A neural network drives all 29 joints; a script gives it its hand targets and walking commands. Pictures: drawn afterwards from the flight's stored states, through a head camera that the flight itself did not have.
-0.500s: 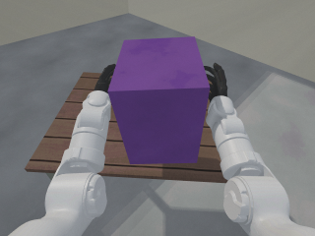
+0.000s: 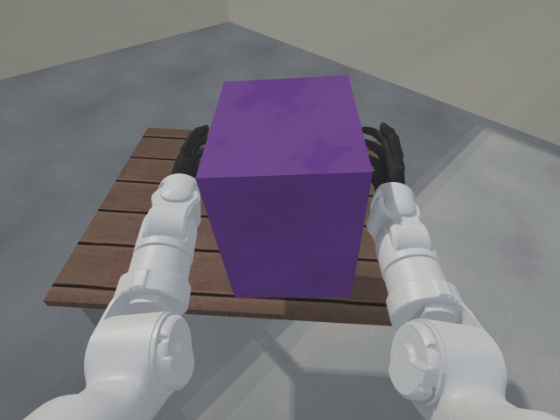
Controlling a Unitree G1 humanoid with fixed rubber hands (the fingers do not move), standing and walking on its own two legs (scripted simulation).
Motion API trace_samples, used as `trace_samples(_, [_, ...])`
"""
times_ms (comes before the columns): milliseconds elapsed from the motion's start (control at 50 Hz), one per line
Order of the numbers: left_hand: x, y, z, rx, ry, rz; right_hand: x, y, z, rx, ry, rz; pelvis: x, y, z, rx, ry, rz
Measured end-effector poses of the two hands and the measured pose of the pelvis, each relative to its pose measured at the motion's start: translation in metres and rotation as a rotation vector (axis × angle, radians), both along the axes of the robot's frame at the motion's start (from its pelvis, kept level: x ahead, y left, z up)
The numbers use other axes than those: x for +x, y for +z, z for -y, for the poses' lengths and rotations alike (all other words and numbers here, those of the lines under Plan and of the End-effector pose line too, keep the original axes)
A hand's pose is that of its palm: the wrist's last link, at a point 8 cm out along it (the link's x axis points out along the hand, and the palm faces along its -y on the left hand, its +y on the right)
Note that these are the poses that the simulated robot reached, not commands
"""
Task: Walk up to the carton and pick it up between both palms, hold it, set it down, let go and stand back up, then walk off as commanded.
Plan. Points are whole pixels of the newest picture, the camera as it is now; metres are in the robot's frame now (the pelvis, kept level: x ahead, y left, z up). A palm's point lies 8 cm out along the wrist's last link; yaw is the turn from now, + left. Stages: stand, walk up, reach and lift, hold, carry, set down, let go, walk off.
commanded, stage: set down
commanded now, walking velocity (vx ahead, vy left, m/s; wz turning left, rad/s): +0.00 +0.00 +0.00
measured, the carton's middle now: (289, 191) +0.46 +0.02 +0.11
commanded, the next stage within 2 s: none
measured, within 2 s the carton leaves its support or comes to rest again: rests again in 1.80 s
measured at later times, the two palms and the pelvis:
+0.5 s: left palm (192, 187) +0.44 +0.16 +0.13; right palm (381, 190) +0.43 -0.12 +0.14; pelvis +0.01 +0.00 +0.00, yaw +0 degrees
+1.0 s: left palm (199, 189) +0.45 +0.16 +0.11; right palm (379, 200) +0.44 -0.13 +0.11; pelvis +0.03 +0.00 +0.00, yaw +0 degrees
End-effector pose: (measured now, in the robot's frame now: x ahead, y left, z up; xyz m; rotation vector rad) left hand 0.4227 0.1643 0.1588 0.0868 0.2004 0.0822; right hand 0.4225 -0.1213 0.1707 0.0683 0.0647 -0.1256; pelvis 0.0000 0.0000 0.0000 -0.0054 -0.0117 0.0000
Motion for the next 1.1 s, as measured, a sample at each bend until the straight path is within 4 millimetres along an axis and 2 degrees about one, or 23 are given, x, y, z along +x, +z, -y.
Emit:
trace_samples(180, [0.001, -0.016, -0.003, -0.024, 0.006, -0.034, 0.000, -0.013, -0.003, 0.012, 0.000, -0.031, 0.001, 0.000, 0.000, 0.001, 0.000, -0.003])
trace_samples(880, [0.028, -0.045, 0.003, -0.012, -0.015, -0.060, 0.019, -0.051, 0.005, -0.011, 0.002, -0.085, 0.024, 0.000, 0.002, 0.007, 0.001, -0.039])
trace_samples(1100, [0.034, -0.050, 0.005, -0.011, -0.023, -0.053, 0.023, -0.057, 0.007, -0.027, 0.000, -0.080, 0.027, 0.000, 0.001, 0.008, -0.001, -0.051])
